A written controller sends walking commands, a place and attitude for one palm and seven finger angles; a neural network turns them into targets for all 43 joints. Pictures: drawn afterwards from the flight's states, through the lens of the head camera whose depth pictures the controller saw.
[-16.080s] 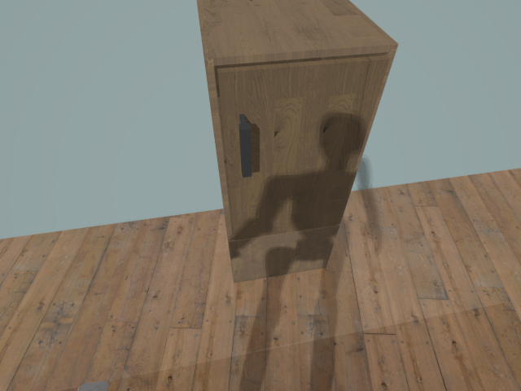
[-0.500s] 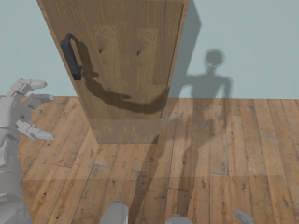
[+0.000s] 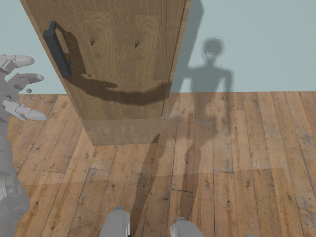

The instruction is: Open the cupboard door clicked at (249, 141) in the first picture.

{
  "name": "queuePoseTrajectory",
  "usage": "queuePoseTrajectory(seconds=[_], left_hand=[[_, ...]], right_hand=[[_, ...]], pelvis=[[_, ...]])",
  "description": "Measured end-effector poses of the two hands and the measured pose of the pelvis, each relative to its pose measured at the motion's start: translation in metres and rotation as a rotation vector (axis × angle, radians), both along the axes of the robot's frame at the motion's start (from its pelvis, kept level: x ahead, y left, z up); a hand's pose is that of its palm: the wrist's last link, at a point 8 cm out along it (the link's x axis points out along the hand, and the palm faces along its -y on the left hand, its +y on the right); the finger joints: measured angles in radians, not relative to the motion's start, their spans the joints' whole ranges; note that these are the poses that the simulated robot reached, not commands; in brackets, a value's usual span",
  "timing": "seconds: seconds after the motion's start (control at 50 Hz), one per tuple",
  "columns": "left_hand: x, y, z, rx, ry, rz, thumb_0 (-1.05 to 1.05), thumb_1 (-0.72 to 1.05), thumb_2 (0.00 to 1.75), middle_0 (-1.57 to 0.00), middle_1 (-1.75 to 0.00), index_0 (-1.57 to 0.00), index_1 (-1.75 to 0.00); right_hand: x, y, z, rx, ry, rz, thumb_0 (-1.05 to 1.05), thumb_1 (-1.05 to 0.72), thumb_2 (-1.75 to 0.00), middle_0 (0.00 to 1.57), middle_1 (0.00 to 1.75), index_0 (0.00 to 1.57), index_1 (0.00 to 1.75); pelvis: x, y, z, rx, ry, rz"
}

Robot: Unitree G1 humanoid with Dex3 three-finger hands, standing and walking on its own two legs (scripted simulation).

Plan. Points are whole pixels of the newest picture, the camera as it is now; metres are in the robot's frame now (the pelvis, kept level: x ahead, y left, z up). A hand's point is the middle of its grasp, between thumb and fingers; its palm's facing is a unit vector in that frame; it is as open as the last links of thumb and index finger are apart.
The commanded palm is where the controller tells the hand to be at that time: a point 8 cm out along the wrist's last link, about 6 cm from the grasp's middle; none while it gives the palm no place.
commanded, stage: move the hooked fingers beside the handle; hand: left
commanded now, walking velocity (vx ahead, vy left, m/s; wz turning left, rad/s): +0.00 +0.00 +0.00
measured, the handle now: (60, 51) +0.58 +0.27 +0.08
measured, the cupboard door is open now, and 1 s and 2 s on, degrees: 0 0 0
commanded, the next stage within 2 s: slide the fingers in behind the handle in 1.36 s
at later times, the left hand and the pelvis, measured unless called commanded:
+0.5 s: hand (33, 67) +0.51 +0.31 +0.09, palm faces +0.08 -1.00 +0.01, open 14.0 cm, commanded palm +0.51 +0.36 +0.08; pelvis -0.01 +0.00 -0.02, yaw -2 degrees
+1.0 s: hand (28, 65) +0.52 +0.33 +0.08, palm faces +0.08 -1.00 +0.01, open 14.0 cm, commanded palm +0.51 +0.35 +0.07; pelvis +0.00 +0.02 -0.02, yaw -3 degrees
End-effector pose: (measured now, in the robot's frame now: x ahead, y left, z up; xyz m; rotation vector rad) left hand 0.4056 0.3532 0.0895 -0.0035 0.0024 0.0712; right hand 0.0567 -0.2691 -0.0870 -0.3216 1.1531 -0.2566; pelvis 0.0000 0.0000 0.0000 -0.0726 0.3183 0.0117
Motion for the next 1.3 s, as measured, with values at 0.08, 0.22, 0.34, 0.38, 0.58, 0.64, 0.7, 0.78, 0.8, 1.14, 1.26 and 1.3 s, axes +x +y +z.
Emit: queuePoseTrajectory(seconds=[0.08, 0.22, 0.34, 0.38, 0.58, 0.64, 0.7, 0.78, 0.8, 1.14, 1.26, 1.3], left_hand=[[0.010, 0.004, -0.001, -0.004, 0.008, 0.006, -0.02, -0.50, 0.30, -0.30, -1.20, -0.30, -1.20], [0.030, 0.009, -0.001, 0.003, 0.010, 0.009, -0.02, -0.50, 0.30, -0.30, -1.20, -0.30, -1.20], [0.050, 0.012, -0.001, -0.001, 0.019, 0.008, -0.02, -0.50, 0.30, -0.30, -1.20, -0.30, -1.20], [0.057, 0.012, -0.001, 0.003, 0.017, 0.007, -0.02, -0.50, 0.30, -0.30, -1.20, -0.30, -1.20], [0.086, 0.019, -0.003, -0.004, 0.035, 0.019, -0.02, -0.50, 0.30, -0.30, -1.20, -0.30, -1.20], [0.092, 0.023, -0.003, 0.005, 0.030, 0.020, -0.02, -0.50, 0.30, -0.30, -1.20, -0.30, -1.20], [0.095, 0.027, -0.005, 0.006, 0.028, 0.014, -0.02, -0.50, 0.30, -0.30, -1.20, -0.30, -1.20], [0.095, 0.029, -0.012, 0.001, 0.046, 0.002, -0.02, -0.50, 0.30, -0.30, -1.20, -0.30, -1.20], [0.095, 0.029, -0.014, -0.002, 0.047, 0.001, -0.02, -0.50, 0.30, -0.30, -1.20, -0.30, -1.20], [0.084, 0.030, -0.011, -0.011, 0.051, 0.007, -0.02, -0.50, 0.30, -0.30, -1.20, -0.30, -1.20], [0.086, 0.026, -0.010, -0.005, 0.028, 0.010, -0.02, -0.50, 0.30, -0.30, -1.20, -0.30, -1.20], [0.087, 0.024, -0.010, -0.004, 0.028, 0.008, -0.02, -0.50, 0.30, -0.30, -1.20, -0.30, -1.20]], right_hand=[[-0.007, -0.003, -0.002, -0.012, 0.028, -0.011, 0.01, -0.91, -0.90, 0.20, 0.30, 0.20, 0.30], [-0.026, -0.008, -0.007, -0.034, 0.095, -0.036, 0.01, -0.91, -0.90, 0.20, 0.30, 0.20, 0.30], [-0.044, -0.008, -0.009, -0.050, 0.149, -0.062, 0.01, -0.91, -0.90, 0.20, 0.30, 0.20, 0.30], [-0.050, -0.007, -0.011, -0.052, 0.168, -0.070, 0.01, -0.91, -0.90, 0.20, 0.30, 0.20, 0.30], [-0.071, 0.004, -0.015, -0.050, 0.231, -0.110, 0.01, -0.91, -0.90, 0.20, 0.30, 0.20, 0.30], [-0.076, 0.009, -0.016, -0.048, 0.252, -0.117, 0.01, -0.91, -0.90, 0.20, 0.30, 0.20, 0.30], [-0.079, 0.014, -0.017, -0.039, 0.273, -0.124, 0.01, -0.91, -0.90, 0.20, 0.30, 0.20, 0.30], [-0.079, 0.021, -0.016, -0.028, 0.294, -0.122, 0.01, -0.91, -0.90, 0.20, 0.30, 0.20, 0.30], [-0.078, 0.022, -0.016, -0.026, 0.296, -0.120, 0.01, -0.91, -0.90, 0.20, 0.30, 0.20, 0.30], [-0.048, 0.023, -0.004, -0.034, 0.229, -0.069, 0.01, -0.91, -0.90, 0.20, 0.30, 0.20, 0.30], [-0.044, 0.018, -0.005, -0.047, 0.211, -0.060, 0.01, -0.91, -0.90, 0.20, 0.30, 0.20, 0.30], [-0.046, 0.016, -0.007, -0.049, 0.211, -0.063, 0.01, -0.91, -0.90, 0.20, 0.30, 0.20, 0.30]], pelvis=[[-0.001, -0.001, -0.003, -0.004, 0.014, -0.003], [-0.004, -0.001, -0.010, -0.013, 0.045, -0.005], [-0.005, -0.001, -0.016, -0.023, 0.075, -0.011], [-0.006, 0.000, -0.018, -0.025, 0.084, -0.013], [-0.006, 0.005, -0.025, -0.041, 0.125, -0.028], [-0.006, 0.007, -0.028, -0.047, 0.138, -0.030], [-0.005, 0.010, -0.028, -0.049, 0.147, -0.032], [-0.003, 0.013, -0.027, -0.051, 0.153, -0.031], [-0.002, 0.014, -0.027, -0.052, 0.154, -0.030], [0.003, 0.019, -0.016, -0.056, 0.121, -0.009], [0.001, 0.017, -0.019, -0.054, 0.121, -0.008], [0.000, 0.016, -0.020, -0.054, 0.123, -0.010]])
